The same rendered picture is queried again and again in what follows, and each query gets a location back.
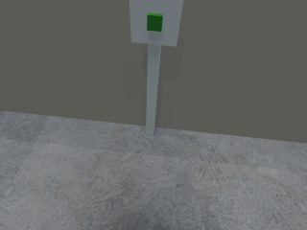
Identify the panel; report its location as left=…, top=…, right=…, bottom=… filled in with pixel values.
left=130, top=0, right=184, bottom=136

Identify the button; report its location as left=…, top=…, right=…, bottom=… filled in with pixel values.
left=147, top=12, right=163, bottom=32

